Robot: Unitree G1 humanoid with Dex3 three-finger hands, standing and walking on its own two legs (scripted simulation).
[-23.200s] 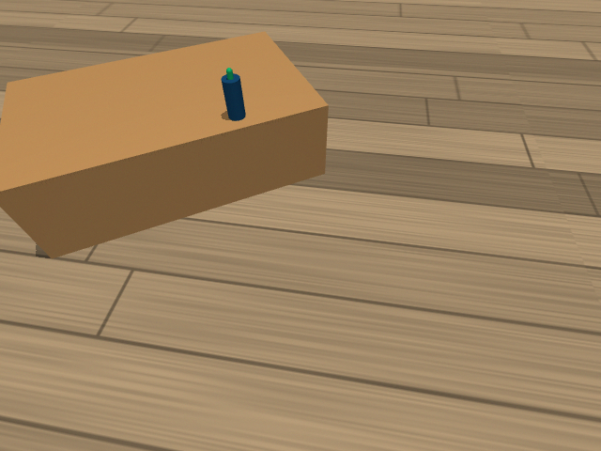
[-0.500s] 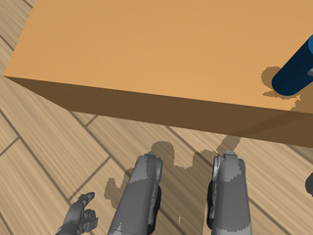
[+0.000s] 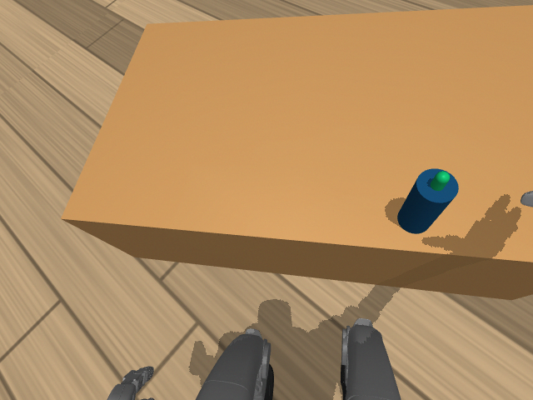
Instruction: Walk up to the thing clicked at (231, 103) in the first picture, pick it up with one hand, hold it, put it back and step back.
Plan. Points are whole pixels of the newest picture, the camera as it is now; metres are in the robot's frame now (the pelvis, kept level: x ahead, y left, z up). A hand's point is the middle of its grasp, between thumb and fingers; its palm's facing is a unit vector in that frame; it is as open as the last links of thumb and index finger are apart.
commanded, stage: home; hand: right
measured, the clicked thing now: (427, 199) +0.47 -0.25 -0.17
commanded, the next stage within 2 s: none
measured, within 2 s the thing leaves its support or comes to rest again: neither
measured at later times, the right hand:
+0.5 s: hand (498, 290) +0.26 -0.25 +0.00, palm faces +0.24 +0.92 -0.31, open 17.5 cm
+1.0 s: hand (431, 345) +0.19 -0.16 +0.00, palm faces +0.19 +0.95 -0.26, open 17.5 cm
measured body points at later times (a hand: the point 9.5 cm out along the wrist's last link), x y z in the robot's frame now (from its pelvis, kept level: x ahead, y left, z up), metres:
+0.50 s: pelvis +0.03 -0.01 +0.07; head +0.07 -0.03 +0.52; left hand +0.16 +0.22 -0.03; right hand +0.25 -0.30 +0.02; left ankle +0.00 +0.15 -0.63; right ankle +0.06 -0.12 -0.63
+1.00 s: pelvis +0.03 +0.03 +0.07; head +0.06 +0.03 +0.52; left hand +0.21 +0.26 -0.02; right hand +0.18 -0.21 +0.02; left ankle +0.00 +0.15 -0.63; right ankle +0.06 -0.12 -0.63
